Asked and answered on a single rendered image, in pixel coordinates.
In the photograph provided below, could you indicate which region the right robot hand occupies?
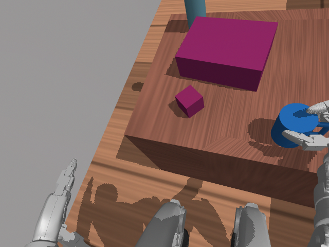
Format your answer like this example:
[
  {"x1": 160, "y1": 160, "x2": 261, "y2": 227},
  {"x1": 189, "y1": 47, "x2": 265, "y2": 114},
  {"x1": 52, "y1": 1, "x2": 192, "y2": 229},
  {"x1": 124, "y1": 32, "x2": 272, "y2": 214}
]
[{"x1": 282, "y1": 100, "x2": 329, "y2": 152}]

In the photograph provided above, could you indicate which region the left robot hand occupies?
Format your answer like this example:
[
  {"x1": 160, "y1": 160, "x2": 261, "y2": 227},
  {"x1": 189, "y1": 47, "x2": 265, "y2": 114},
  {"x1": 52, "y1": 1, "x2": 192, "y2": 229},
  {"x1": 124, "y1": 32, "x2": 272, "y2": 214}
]
[{"x1": 32, "y1": 158, "x2": 90, "y2": 247}]

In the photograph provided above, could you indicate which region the right robot arm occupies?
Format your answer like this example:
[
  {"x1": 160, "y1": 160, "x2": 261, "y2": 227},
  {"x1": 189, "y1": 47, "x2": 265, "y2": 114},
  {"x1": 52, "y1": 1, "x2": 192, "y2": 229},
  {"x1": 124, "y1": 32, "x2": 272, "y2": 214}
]
[{"x1": 307, "y1": 152, "x2": 329, "y2": 247}]

